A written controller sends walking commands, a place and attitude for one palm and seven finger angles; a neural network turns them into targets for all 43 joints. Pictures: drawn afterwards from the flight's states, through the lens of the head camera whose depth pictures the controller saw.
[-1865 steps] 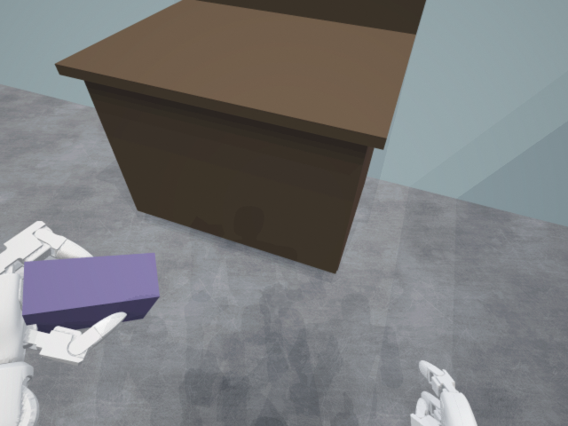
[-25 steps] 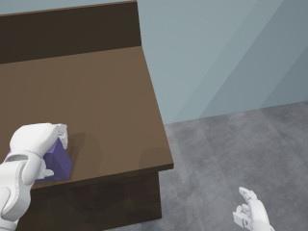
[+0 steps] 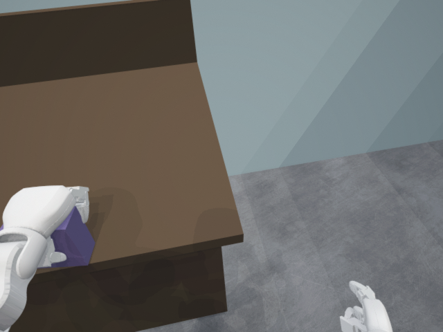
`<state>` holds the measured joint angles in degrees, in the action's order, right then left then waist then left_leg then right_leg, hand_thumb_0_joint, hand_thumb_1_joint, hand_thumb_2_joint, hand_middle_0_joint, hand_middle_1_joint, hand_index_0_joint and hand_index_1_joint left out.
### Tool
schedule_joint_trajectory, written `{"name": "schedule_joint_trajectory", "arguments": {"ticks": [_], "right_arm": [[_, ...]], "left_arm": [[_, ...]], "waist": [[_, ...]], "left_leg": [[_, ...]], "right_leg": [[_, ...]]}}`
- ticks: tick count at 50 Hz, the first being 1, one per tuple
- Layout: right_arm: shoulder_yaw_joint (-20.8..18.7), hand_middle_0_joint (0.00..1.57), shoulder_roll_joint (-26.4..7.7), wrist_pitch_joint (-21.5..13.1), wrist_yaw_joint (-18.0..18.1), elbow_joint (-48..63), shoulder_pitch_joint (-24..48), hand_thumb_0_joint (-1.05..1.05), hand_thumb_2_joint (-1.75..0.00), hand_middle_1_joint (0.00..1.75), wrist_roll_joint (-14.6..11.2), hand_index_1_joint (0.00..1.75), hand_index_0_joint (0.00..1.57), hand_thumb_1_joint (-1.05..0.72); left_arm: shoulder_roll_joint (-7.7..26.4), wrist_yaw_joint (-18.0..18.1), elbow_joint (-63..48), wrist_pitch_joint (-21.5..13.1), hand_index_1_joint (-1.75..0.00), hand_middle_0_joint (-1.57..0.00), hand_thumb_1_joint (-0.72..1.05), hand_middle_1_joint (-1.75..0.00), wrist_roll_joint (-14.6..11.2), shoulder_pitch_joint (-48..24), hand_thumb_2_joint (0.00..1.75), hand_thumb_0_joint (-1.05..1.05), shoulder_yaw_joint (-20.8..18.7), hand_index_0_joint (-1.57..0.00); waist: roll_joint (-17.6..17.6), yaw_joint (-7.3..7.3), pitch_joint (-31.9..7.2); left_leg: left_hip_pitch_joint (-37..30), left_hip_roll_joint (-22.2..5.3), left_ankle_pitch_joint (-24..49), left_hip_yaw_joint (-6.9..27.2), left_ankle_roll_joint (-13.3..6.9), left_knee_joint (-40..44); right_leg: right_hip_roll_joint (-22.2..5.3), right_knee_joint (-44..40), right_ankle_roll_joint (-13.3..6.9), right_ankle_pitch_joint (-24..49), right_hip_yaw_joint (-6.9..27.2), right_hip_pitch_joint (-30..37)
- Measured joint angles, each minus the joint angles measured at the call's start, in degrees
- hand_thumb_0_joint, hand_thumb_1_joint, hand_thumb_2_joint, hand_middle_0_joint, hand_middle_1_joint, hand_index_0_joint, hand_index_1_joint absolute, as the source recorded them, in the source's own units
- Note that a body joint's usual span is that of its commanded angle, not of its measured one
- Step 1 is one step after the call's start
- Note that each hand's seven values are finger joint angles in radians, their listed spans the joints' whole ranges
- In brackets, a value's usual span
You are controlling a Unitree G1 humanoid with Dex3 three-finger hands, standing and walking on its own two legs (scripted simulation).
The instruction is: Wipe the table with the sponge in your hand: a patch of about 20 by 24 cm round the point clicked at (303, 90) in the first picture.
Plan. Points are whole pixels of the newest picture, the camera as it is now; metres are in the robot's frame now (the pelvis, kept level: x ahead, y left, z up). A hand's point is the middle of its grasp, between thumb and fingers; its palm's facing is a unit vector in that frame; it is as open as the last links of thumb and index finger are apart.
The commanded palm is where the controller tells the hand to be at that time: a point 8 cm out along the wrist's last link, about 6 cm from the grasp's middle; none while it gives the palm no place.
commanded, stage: lower the sponge onto the table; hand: left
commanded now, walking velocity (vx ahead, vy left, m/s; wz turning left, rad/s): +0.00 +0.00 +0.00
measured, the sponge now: (56, 244) +0.20 +0.35 +0.04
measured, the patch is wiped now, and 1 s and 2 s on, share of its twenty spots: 0.00 0.00 0.00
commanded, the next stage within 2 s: wipe forward along the first lane in 1.00 s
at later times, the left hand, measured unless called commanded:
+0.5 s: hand (51, 218) +0.22 +0.35 +0.09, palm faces -0.03 +0.02 -1.00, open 9.2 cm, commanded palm +0.20 +0.36 +0.16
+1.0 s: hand (48, 218) +0.23 +0.36 +0.08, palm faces -0.05 +0.01 -1.00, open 9.3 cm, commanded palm +0.20 +0.36 +0.13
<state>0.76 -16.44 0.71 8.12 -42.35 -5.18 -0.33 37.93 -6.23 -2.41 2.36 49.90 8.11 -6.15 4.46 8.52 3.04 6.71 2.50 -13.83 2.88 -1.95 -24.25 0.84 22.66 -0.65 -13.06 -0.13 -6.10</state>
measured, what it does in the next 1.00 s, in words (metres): stands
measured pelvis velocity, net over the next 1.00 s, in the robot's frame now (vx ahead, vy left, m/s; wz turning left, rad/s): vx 0.01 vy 0.01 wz -0.01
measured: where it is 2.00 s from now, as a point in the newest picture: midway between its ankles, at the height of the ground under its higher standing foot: outside the picture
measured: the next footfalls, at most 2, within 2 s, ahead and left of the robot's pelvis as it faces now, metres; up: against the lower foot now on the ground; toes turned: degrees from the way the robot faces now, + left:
none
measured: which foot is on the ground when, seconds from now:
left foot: down 0.00-1.00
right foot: down 0.00-1.00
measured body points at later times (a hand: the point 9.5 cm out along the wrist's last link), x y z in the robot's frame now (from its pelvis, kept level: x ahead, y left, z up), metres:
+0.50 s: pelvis +0.00 +0.01 +0.00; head +0.00 -0.01 +0.45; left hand +0.22 +0.34 +0.15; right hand +0.22 -0.22 -0.10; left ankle -0.01 +0.10 -0.74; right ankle +0.00 -0.12 -0.74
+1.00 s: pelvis +0.01 +0.01 +0.00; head +0.01 -0.01 +0.45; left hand +0.22 +0.36 +0.14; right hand +0.22 -0.21 -0.11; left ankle -0.01 +0.10 -0.74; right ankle +0.00 -0.12 -0.74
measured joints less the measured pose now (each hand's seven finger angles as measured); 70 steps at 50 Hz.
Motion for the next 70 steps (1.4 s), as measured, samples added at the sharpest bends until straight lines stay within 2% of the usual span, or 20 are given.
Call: {"name": "schedule_joint_trajectory", "arguments": {"ticks": [3, 5, 7, 9, 12, 15, 17, 19, 23, 25, 27, 30, 33, 36, 40, 46, 58, 62, 70], "right_arm": [[-0.6, 0.20, 1.2, 0.0, -0.2, -0.4, 0.2, 0.01, -0.90, 0.30, -0.2, 0.30, 0.20, -0.90], [-0.9, 0.20, 1.7, 0.4, -0.8, -0.7, 0.7, 0.01, -0.90, 0.30, -0.6, 0.30, 0.20, -0.90], [-0.9, 0.20, 1.8, 1.2, -1.4, -1.1, 1.4, 0.01, -0.90, 0.30, -0.9, 0.30, 0.20, -0.90], [-0.6, 0.20, 1.8, 1.9, -2.1, -1.3, 2.0, 0.01, -0.90, 0.30, -1.2, 0.30, 0.20, -0.90], [0.0, 0.20, 1.3, 2.8, -2.6, -1.0, 2.6, 0.01, -0.90, 0.30, -1.5, 0.30, 0.20, -0.90], [0.3, 0.20, 0.5, 2.8, -2.6, -0.2, 2.5, 0.01, -0.90, 0.30, -1.5, 0.30, 0.20, -0.90], [0.4, 0.20, 0.0, 2.5, -2.3, 0.2, 2.3, 0.01, -0.90, 0.30, -1.2, 0.30, 0.20, -0.90], [0.3, 0.20, -0.1, 1.9, -1.9, 0.5, 1.9, 0.01, -0.90, 0.30, -0.8, 0.30, 0.20, -0.90], [-0.2, 0.20, 0.8, 1.0, -1.3, 0.4, 1.0, 0.01, -0.90, 0.30, 0.1, 0.30, 0.20, -0.90], [-0.5, 0.20, 1.3, 1.1, -1.4, 0.1, 1.0, 0.01, -0.90, 0.30, -0.1, 0.30, 0.20, -0.90], [-0.6, 0.20, 1.8, 1.5, -1.8, -0.3, 1.3, 0.01, -0.90, 0.30, -0.4, 0.30, 0.20, -0.90], [-0.5, 0.20, 2.0, 2.1, -2.2, -0.8, 1.9, 0.01, -0.90, 0.30, -0.8, 0.30, 0.20, -0.90], [-0.1, 0.20, 1.8, 2.3, -2.3, -1.1, 2.4, 0.01, -0.90, 0.30, -0.9, 0.30, 0.20, -0.90], [0.1, 0.20, 1.7, 2.1, -2.1, -0.9, 2.5, 0.01, -0.90, 0.30, -0.7, 0.30, 0.20, -0.90], [0.1, 0.20, 1.6, 1.5, -1.7, -0.9, 2.1, 0.01, -0.90, 0.30, -0.3, 0.30, 0.20, -0.90], [0.0, 0.20, 1.8, 1.6, -2.0, -0.7, 1.7, 0.01, -0.90, 0.30, -0.4, 0.30, 0.20, -0.90], [-1.0, 0.20, 0.9, 2.1, -2.7, -1.5, 1.0, 0.01, -0.90, 0.30, -0.5, 0.30, 0.20, -0.90], [-0.9, 0.20, 0.8, 2.2, -2.2, -2.0, 1.1, 0.01, -0.90, 0.30, -0.6, 0.30, 0.20, -0.90], [-0.6, 0.20, 1.0, 1.7, -1.7, -2.7, 1.3, 0.01, -0.90, 0.30, -0.8, 0.30, 0.20, -0.90]], "left_arm": [[1.0, 4.9, 1.0, -3.0, -1.41, -0.83, -0.44, -1.41, 1.2, -1.9, 1.03, 0.00, -1.4, -0.83], [1.1, 7.7, 2.3, -2.2, -1.41, -0.83, -0.44, -1.41, 0.9, -3.4, 1.03, 0.00, -2.8, -0.83], [1.0, 9.2, 4.0, 0.6, -1.41, -0.83, -0.44, -1.41, 0.4, -4.7, 1.03, 0.00, -3.9, -0.83], [0.9, 9.3, 5.7, 4.4, -1.41, -0.82, -0.44, -1.41, -0.3, -5.4, 1.03, 0.00, -4.8, -0.83], [0.7, 6.9, 7.0, 10.4, -1.41, -0.82, -0.44, -1.41, -1.1, -4.8, 1.03, 0.00, -4.6, -0.83], [-0.2, 3.2, 6.5, 13.3, -1.42, -0.82, -0.44, -1.42, -1.5, -2.9, 1.03, 0.00, -2.7, -0.83], [-1.0, 1.1, 5.5, 12.5, -1.42, -0.82, -0.44, -1.41, -1.3, -1.8, 1.03, 0.00, -1.1, -0.83], [-1.8, 0.3, 4.4, 9.7, -1.42, -0.82, -0.44, -1.41, -0.7, -0.9, 1.03, 0.00, 0.1, -0.83], [-1.7, 2.9, 0.5, 2.5, -1.42, -0.82, -0.44, -1.42, 1.5, 0.5, 1.03, 0.00, -0.8, -0.82], [-1.3, 5.3, -0.4, 0.5, -1.42, -0.82, -0.44, -1.42, 1.7, 0.8, 1.03, 0.00, -1.6, -0.83], [-1.2, 7.1, 0.0, 0.7, -1.42, -0.82, -0.44, -1.41, 1.4, 0.6, 1.03, 0.00, -2.3, -0.83], [-1.6, 8.3, 3.0, 3.7, -1.41, -0.82, -0.44, -1.41, 1.1, -1.1, 1.03, 0.00, -2.3, -0.83], [-2.1, 7.9, 6.0, 7.1, -1.41, -0.82, -0.44, -1.41, 1.4, -2.6, 1.03, 0.00, -1.8, -0.83], [-2.8, 6.6, 6.8, 8.5, -1.41, -0.82, -0.44, -1.41, 1.8, -2.8, 1.03, 0.00, -0.7, -0.83], [-2.8, 6.0, 6.5, 6.8, -1.42, -0.82, -0.44, -1.42, 2.6, -3.0, 1.03, 0.00, -0.2, -0.82], [-2.6, 6.4, 6.2, 4.3, -1.42, -0.81, -0.44, -1.42, 2.4, -2.0, 1.03, 0.00, -1.0, -0.82], [-3.7, 8.9, 5.5, 4.6, -1.42, -0.81, -0.44, -1.42, 2.0, 0.0, 1.03, 0.00, -2.2, -0.82], [-3.2, 8.2, 8.0, 4.0, -1.41, -0.82, -0.44, -1.41, 1.6, -1.9, 1.04, 0.01, -1.8, -0.82], [-1.3, 7.1, 17.7, 0.6, -1.40, -0.83, -0.49, -1.36, 2.8, -9.9, 1.08, 0.01, -2.2, -0.84]], "waist": [[-0.9, 0.61, 0.3], [-0.9, 0.56, 0.1], [-0.6, 0.18, -0.4], [-0.1, -0.54, -1.1], [0.8, -1.59, -1.9], [1.6, -2.23, -2.1], [1.7, -2.12, -1.9], [1.4, -1.77, -1.6], [0.0, -0.30, -1.1], [-0.5, 0.07, -1.0], [-0.7, 0.26, -0.9], [-0.6, 0.20, -1.1], [-0.2, -0.13, -1.2], [0.2, -0.52, -1.3], [0.4, -0.66, -1.6], [0.0, -0.88, -1.7], [0.1, -0.73, -2.4], [0.1, -0.69, -2.6], [0.0, -0.98, -2.8]], "left_leg": [[0.1, -0.5, -0.4, -0.3, 0.4, -0.5], [0.1, -0.8, -0.5, -0.6, 0.5, -0.5], [0.1, -0.8, -0.4, -0.9, 0.5, -0.3], [0.1, -0.6, -0.2, -1.1, 0.3, 0.2], [0.0, -0.2, 0.2, -1.3, 0.0, 0.9], [0.1, 0.3, 0.3, -1.2, -0.4, 1.1], [0.2, 0.5, 0.3, -1.1, -0.7, 1.0], [0.2, 0.7, 0.2, -0.9, -0.8, 0.8], [0.2, 0.5, 0.0, -0.9, -0.7, 0.4], [0.2, 0.4, -0.3, -0.9, -0.6, 0.0], [0.3, 0.2, -0.4, -1.0, -0.4, -0.1], [0.6, 0.2, -0.2, -0.9, -0.4, 0.0], [0.9, 0.4, 0.1, -0.9, -0.5, 0.2], [0.9, 0.6, 0.3, -0.8, -0.7, 0.5], [0.9, 0.7, 0.3, -0.6, -0.8, 0.5], [0.9, 0.6, 0.1, -1.0, -0.7, 0.6], [1.9, 0.3, -0.5, -1.1, -0.5, -0.2], [2.2, 0.2, -0.6, -0.8, -0.4, -0.5], [4.7, -0.1, -0.4, 0.0, 0.3, -1.6]], "right_leg": [[0.6, 0.0, -0.4, 0.1, 0.3, 0.0], [0.8, -0.2, -0.4, 0.3, 0.6, -0.1], [0.8, -0.5, -0.3, 0.5, 1.0, -0.2], [0.6, -0.6, -0.1, 0.6, 1.2, -0.3], [0.2, -0.8, 0.2, 0.6, 1.4, -0.5], [-0.3, -0.7, 0.6, 0.5, 1.2, -0.6], [-0.5, -0.5, 0.8, 0.4, 1.1, -0.6], [-0.7, -0.3, 0.9, 0.2, 1.0, -0.6], [-0.5, -0.1, 0.7, 0.0, 1.0, -0.5], [-0.4, -0.2, 0.6, 0.1, 0.9, -0.4], [-0.2, -0.3, 0.5, 0.2, 1.0, -0.4], [-0.2, -0.5, 0.6, 0.4, 1.0, -0.6], [-0.4, -0.7, 0.6, 0.6, 0.9, -0.9], [-0.6, -0.9, 0.7, 0.7, 0.8, -0.9], [-0.7, -0.9, 0.8, 0.6, 0.6, -0.9], [-0.6, -0.7, 0.8, 0.4, 1.0, -1.1], [-0.3, 0.2, 0.6, -0.1, 1.2, -2.2], [-0.2, 0.5, 0.5, -0.3, 0.8, -2.4], [0.2, 1.5, -0.1, -0.3, 0.0, -4.6]]}}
